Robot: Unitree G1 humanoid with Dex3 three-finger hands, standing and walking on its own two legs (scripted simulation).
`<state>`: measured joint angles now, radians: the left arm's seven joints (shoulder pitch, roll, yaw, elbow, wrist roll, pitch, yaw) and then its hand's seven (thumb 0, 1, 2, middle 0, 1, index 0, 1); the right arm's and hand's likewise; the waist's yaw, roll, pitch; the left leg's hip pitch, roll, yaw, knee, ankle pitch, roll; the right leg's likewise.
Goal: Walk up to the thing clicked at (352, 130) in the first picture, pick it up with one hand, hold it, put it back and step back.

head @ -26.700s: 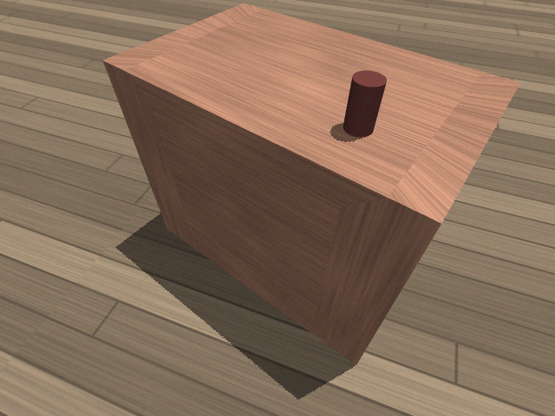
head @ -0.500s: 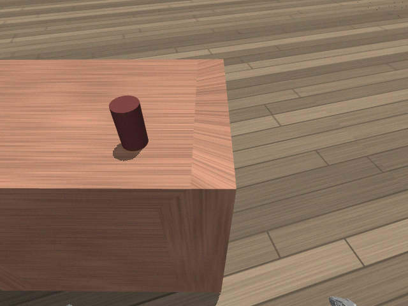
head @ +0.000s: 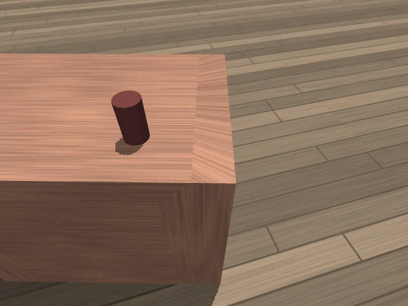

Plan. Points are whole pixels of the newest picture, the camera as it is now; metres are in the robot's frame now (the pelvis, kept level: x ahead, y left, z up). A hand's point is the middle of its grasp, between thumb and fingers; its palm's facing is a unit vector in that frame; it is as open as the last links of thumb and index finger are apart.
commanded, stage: home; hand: left
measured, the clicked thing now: (132, 119) +0.53 +0.19 +0.08
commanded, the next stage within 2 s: stand in 0.94 s
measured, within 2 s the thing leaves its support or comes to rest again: neither
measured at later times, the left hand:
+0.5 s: hand out of the picture +0.10 +0.25 -0.15, palm faces -0.03 -0.93 -0.36, open 17.6 cm
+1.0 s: hand out of the picture +0.10 +0.25 -0.15, palm faces -0.03 -0.93 -0.36, open 17.6 cm
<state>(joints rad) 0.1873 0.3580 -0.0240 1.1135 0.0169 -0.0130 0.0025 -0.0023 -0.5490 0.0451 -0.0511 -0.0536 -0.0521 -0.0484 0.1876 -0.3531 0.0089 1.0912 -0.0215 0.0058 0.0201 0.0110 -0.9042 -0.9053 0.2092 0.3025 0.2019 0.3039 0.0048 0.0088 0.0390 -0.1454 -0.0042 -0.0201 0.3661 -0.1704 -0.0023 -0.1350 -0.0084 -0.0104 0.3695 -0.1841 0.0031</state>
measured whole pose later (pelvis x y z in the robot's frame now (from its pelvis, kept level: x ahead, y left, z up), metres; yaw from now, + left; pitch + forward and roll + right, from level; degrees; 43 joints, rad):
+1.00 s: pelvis +0.03 -0.01 +0.00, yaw +0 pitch -2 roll +0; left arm 0.12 0.35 -0.01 1.13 0.01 -0.01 0.01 0.00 -0.56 0.04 -0.05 -0.05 -0.05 -0.05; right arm 0.12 -0.36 0.01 1.11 -0.01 0.00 0.00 0.01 -0.91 -0.90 0.21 0.30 0.20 0.30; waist 0.00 0.01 0.05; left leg -0.08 0.01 -0.02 0.31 -0.19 -0.01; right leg -0.07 0.00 -0.01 0.31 -0.20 0.00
